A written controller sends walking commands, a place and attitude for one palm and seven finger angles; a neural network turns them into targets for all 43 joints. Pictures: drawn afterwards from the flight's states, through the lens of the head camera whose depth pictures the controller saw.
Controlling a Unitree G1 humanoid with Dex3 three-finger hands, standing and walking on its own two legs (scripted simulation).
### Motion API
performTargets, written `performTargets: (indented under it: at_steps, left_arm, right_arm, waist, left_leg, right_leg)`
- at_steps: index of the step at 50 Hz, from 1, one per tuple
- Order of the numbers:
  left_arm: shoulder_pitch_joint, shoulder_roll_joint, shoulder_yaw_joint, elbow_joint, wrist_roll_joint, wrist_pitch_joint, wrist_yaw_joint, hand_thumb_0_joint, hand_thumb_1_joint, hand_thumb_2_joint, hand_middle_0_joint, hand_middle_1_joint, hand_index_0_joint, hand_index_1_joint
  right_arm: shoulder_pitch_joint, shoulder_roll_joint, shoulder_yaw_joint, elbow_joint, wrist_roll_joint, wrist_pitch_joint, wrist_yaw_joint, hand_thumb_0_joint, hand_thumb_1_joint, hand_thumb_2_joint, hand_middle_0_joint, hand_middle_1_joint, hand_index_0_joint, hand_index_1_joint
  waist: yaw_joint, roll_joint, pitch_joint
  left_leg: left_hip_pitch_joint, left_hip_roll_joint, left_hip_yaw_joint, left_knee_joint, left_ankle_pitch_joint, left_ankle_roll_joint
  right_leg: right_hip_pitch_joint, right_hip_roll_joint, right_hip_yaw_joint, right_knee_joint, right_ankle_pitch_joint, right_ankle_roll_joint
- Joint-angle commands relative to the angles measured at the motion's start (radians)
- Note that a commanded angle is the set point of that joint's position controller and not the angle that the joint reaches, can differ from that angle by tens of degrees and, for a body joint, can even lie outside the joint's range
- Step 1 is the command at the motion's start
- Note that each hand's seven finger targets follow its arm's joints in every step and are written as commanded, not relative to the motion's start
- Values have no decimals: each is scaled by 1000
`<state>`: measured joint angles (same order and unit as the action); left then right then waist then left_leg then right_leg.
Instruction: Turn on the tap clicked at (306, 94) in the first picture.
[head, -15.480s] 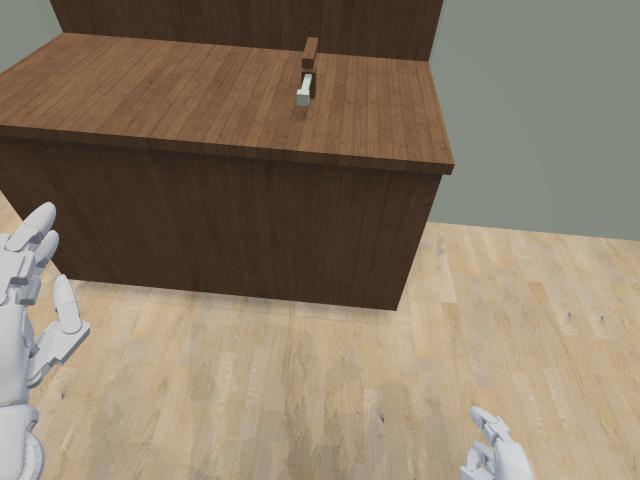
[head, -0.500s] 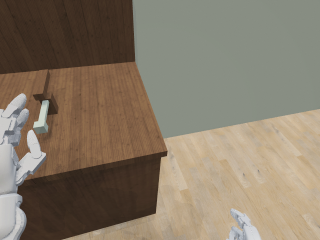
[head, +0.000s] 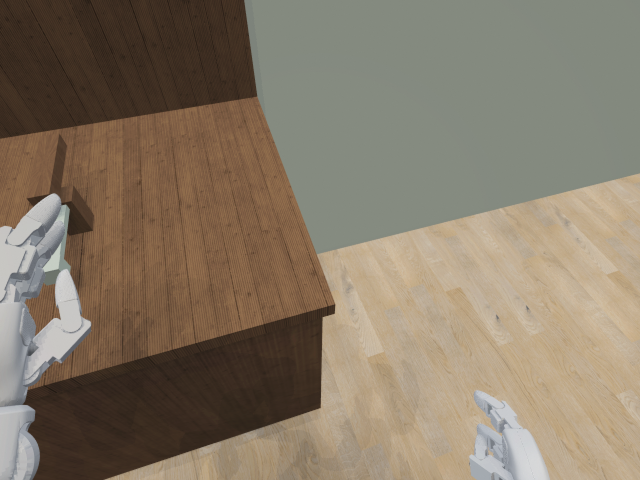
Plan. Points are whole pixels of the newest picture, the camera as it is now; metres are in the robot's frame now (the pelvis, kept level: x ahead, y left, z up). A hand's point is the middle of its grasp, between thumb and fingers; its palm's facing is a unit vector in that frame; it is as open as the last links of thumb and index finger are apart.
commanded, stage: come to a stop and stand still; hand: left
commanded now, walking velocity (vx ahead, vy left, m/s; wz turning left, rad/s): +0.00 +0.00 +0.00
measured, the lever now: (53, 270) +0.35 +0.39 +0.03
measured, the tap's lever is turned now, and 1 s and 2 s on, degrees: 0 0 0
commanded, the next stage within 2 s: look again from close up in 1.66 s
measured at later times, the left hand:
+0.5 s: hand (55, 302) +0.24 +0.27 +0.15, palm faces +0.39 -0.83 -0.39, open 7.4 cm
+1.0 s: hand (11, 347) +0.19 +0.27 +0.17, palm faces +0.44 -0.81 -0.40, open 7.4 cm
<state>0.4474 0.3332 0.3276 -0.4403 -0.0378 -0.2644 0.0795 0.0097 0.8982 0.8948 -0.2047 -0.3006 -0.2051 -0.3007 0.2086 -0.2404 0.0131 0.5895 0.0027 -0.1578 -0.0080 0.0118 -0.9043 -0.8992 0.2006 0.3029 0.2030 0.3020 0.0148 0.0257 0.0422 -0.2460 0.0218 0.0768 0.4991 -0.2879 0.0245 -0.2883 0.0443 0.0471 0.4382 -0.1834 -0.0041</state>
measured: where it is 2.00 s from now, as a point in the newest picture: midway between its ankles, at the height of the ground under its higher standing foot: outside the picture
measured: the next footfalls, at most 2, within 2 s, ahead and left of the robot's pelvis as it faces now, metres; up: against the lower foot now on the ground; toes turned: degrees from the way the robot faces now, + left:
none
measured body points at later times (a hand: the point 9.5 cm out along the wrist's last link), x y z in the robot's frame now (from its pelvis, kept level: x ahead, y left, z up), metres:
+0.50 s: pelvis +0.03 +0.01 +0.00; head +0.07 +0.03 +0.45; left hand +0.22 +0.31 +0.17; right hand +0.23 -0.19 -0.07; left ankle -0.02 +0.10 -0.74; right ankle +0.03 -0.12 -0.74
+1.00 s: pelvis -0.02 +0.00 +0.00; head +0.00 +0.02 +0.45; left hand +0.16 +0.31 +0.19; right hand +0.14 -0.24 -0.08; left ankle -0.02 +0.10 -0.74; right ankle +0.03 -0.12 -0.74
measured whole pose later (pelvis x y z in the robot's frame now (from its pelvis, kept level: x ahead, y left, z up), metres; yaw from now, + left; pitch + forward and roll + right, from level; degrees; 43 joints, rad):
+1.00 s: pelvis -0.02 +0.00 +0.00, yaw +1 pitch -2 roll -1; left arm 0.39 0.39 0.42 -0.43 -0.06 -0.22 0.08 0.01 0.89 0.89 -0.22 -0.30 -0.22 -0.30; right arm 0.26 -0.23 -0.01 0.60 0.02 -0.13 -0.03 0.01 -0.91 -0.90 0.20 0.30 0.20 0.30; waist 0.04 -0.02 0.07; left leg -0.22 0.01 0.07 0.51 -0.27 0.04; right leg -0.26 0.03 0.04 0.45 -0.17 0.00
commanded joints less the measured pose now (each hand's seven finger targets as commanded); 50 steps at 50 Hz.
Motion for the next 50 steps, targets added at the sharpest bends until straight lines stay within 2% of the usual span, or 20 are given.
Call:
performTargets:
  at_steps: [1, 2, 6, 11, 17, 21, 24, 25, 26, 27, 29, 31, 33, 36, 37, 38, 40, 41, 44, 50]
  left_arm:
    - [-130, 323, 270, -258, -1, -38, 44, 0, 900, 900, -200, -300, -200, -300]
    - [-119, 266, 233, -254, -8, -37, 42, 0, 900, 900, -200, -300, -200, -300]
    - [-113, 275, 230, -330, -8, -25, 44, 0, 900, 900, -200, -300, -200, -300]
    - [31, 195, 181, -320, -11, -3, 38, 0, 900, 900, -200, -300, -200, -300]
    - [33, 170, 168, -224, -14, 28, 28, 0, 900, 900, -200, -300, -200, -300]
    - [-79, 212, 174, -286, -11, 35, 34, 0, 900, 900, -200, -300, -200, -300]
    - [-99, 190, 137, -320, -15, 39, 38, 0, 900, 900, -200, -300, -200, -300]
    - [-1142, 1002, 714, -525, 177, -88, 42, 0, 900, 900, -200, -300, -200, -300]
    - [-828, 583, 464, -32, 62, -32, 24, 0, 900, 900, -200, -300, -200, -300]
    - [-558, 375, 285, -105, 28, -21, 5, 0, 900, 900, -200, -300, -200, -300]
    - [-363, 233, 150, -103, 0, -11, -22, 0, 900, 900, -200, -300, -200, -300]
    - [-138, 92, 40, -181, -19, 1, -35, 0, 900, 900, -200, -300, -200, -300]
    - [-7, 123, 58, -267, -16, 9, -31, 0, 900, 900, -200, -300, -200, -300]
    - [35, 288, 248, -226, -12, 18, 13, 0, 900, 900, -200, -300, -200, -300]
    - [33, 273, 256, -208, -23, 13, 17, 0, 900, 900, -200, -300, -200, -300]
    - [14, 290, 286, -201, -31, 5, 20, 0, 900, 900, -200, -300, -200, -300]
    - [-23, 292, 296, -218, -44, -11, 20, 0, 900, 900, -200, -300, -200, -300]
    - [-81, 339, 321, -265, -39, -18, 27, 0, 900, 900, -200, -300, -200, -300]
    - [-123, 283, 253, -244, -33, -27, 18, 0, 900, 900, -200, -300, -200, -300]
    - [-137, 143, 82, -155, -6, -18, 7, 0, 900, 900, -200, -300, -200, -300]
  right_arm:
    - [-111, -107, -42, -149, -4, -31, -27, 0, -900, -900, 200, 300, 200, 300]
    - [-108, -93, -41, -157, -4, -26, -33, 0, -900, -900, 200, 300, 200, 300]
    - [-117, -90, -40, -172, 1, -19, -33, 0, -900, -900, 200, 300, 200, 300]
    - [-94, -90, -48, -172, 9, -18, -19, 0, -900, -900, 200, 300, 200, 300]
    - [-81, -88, -51, -176, 6, 27, -27, 0, -900, -900, 200, 300, 200, 300]
    - [-104, -84, -42, -189, 9, 29, -41, 0, -900, -900, 200, 300, 200, 300]
    - [-106, -78, -39, -197, 7, 23, -42, 0, -900, -900, 200, 300, 200, 300]
    - [110, -98, -60, -125, -73, -54, -12, 0, -900, -900, 200, 300, 200, 300]
    - [-43, -16, -58, -52, -5, -40, -4, 0, -900, -900, 200, 300, 200, 300]
    - [-52, -54, -71, -110, -9, -36, 14, 0, -900, -900, 200, 300, 200, 300]
    - [-31, -84, -92, -153, 18, -54, 35, 0, -900, -900, 200, 300, 200, 300]
    - [-35, -63, -91, -171, 32, -48, 74, 0, -900, -900, 200, 300, 200, 300]
    - [-45, -77, -86, -196, 34, -34, 85, 0, -900, -900, 200, 300, 200, 300]
    - [-82, -86, -80, -193, 33, -3, 49, 0, -900, -900, 200, 300, 200, 300]
    - [-86, -77, -76, -198, 29, 4, 31, 0, -900, -900, 200, 300, 200, 300]
    - [-97, -74, -73, -207, 30, 8, 14, 0, -900, -900, 200, 300, 200, 300]
    - [-101, -72, -64, -209, 29, 8, -12, 0, -900, -900, 200, 300, 200, 300]
    - [-110, -77, -60, -206, 28, 8, -23, 0, -900, -900, 200, 300, 200, 300]
    - [-97, -73, -55, -195, 26, -15, -31, 0, -900, -900, 200, 300, 200, 300]
    - [-50, -88, -60, -156, 20, -54, -27, 0, -900, -900, 200, 300, 200, 300]
  waist:
    - [6, -14, -202]
    - [2, 19, -209]
    - [6, 119, -272]
    - [7, 73, -273]
    - [-5, 12, -234]
    - [-1, 57, -231]
    - [-1, 57, -249]
    - [19, -24, -33]
    - [19, 164, -56]
    - [25, 151, -121]
    - [22, 213, -279]
    - [21, 203, -309]
    - [25, 95, -263]
    - [20, -139, -201]
    - [13, -196, -188]
    - [9, -205, -166]
    - [2, -96, -151]
    - [3, -17, -143]
    - [12, 108, -132]
    - [7, -21, -85]
  left_leg:
    - [77, 49, -78, -76, 237, -6]
    - [79, 52, -71, -74, 289, -4]
    - [166, 58, -64, -24, 557, -7]
    - [217, 94, -73, -14, 771, -16]
    - [148, 105, -66, -43, 631, -19]
    - [149, 96, -61, -60, 549, -18]
    - [142, 83, -61, -58, 485, -11]
    - [-67, 78, -68, 14, 429, -1]
    - [105, 143, -125, -6, 446, -26]
    - [166, 87, -93, -67, 534, -57]
    - [241, 91, -77, -14, 581, -16]
    - [265, 112, -79, -11, 618, 3]
    - [144, 123, -71, -36, 516, 7]
    - [30, 77, -60, -48, 250, -17]
    - [16, 61, -65, -53, 193, -18]
    - [15, 52, -72, -66, 145, -17]
    - [29, 50, -76, -98, 91, -8]
    - [40, 60, -82, -116, 88, -3]
    - [12, 65, -75, -128, -6, 15]
    - [61, 34, -59, -102, -118, 13]
  right_leg:
    - [145, -85, 62, -22, 247, -20]
    - [167, -88, 39, -6, 291, -19]
    - [191, -88, 18, 32, 437, -20]
    - [153, -69, -23, 30, 435, -4]
    - [163, -76, -9, 0, 429, -3]
    - [172, -79, 7, -2, 431, -6]
    - [203, -87, 6, -9, 438, -10]
    - [-4, -56, 26, -16, 292, 11]
    - [-97, -141, 20, 53, 149, -81]
    - [5, -77, 32, 81, 235, -80]
    - [72, -83, 55, 102, 258, -37]
    - [84, -86, 25, 131, 228, -20]
    - [139, -82, -2, 119, 200, -18]
    - [177, -106, 36, 29, 254, -21]
    - [170, -116, 41, 11, 230, -24]
    - [144, -119, 55, -6, 180, -25]
    - [119, -114, 65, -15, 97, -22]
    - [104, -108, 62, -2, 82, -20]
    - [124, -103, 53, -20, 19, -17]
    - [14, -104, 111, -139, -173, -21]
